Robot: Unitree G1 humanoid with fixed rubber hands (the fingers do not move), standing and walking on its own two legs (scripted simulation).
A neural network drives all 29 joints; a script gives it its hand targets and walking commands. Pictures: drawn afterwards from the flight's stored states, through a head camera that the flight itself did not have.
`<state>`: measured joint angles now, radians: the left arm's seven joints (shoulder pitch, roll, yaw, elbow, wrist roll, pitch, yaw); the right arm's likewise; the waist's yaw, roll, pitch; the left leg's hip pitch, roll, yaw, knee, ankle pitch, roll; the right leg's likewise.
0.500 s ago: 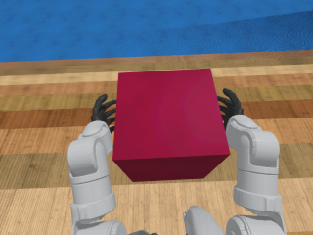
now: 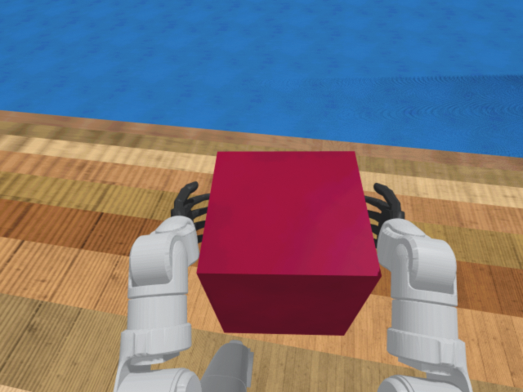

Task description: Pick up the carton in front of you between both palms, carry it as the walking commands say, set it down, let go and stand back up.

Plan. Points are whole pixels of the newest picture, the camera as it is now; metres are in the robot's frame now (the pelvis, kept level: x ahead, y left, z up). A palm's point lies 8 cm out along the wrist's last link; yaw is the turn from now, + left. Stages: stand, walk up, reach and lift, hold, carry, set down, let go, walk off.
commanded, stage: carry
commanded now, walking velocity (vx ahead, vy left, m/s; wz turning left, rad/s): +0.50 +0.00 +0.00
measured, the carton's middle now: (284, 249) +0.33 +0.03 +0.01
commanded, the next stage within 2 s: none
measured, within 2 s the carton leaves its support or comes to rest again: neither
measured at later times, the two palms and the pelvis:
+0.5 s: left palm (257, 130) +0.71 +0.11 -0.07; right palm (377, 135) +0.69 -0.19 -0.06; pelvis +0.38 -0.01 -0.14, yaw -1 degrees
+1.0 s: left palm (268, 89) +1.10 +0.12 -0.20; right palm (349, 94) +1.09 -0.18 -0.21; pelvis +0.78 -0.03 -0.31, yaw -2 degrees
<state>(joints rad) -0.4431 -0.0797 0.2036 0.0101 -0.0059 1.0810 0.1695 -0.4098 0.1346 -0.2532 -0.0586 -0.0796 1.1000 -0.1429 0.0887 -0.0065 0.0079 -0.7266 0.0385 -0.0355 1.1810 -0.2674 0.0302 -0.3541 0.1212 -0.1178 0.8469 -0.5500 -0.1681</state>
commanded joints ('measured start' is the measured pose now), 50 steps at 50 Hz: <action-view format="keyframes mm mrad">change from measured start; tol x32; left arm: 1 -670 -1006 -739 -152 -349 -60 -162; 50 -444 -785 -698 -120 -270 -129 -120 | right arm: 1 -600 863 687 -72 242 -84 90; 50 -392 628 668 -106 208 -140 44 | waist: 1 11 -5 -392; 10 -327 156 -416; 46 57 -127 -307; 50 -288 63 -443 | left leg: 1 -120 -27 65 -200 347 25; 8 640 -179 272 -560 710 49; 11 1089 162 -185 -496 1039 222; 14 915 232 -524 -597 323 336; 25 463 -50 -109 -357 253 151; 29 331 -9 52 239 589 34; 31 -162 -140 -6 661 -410 -20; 42 -116 -45 70 -267 404 29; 50 805 -60 137 -714 576 123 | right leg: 1 371 -204 325 -74 825 9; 9 20 -154 57 577 1021 114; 11 -448 -4 93 1000 -113 162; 26 -13 -36 -41 -355 918 130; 31 768 -413 479 -154 1305 -103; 34 555 -443 703 -228 652 -197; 47 90 -111 203 30 461 -3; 50 -63 -133 52 723 767 128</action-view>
